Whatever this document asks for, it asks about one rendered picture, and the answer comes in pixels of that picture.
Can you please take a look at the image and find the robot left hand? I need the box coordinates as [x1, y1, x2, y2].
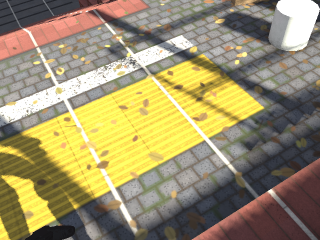
[25, 225, 75, 240]

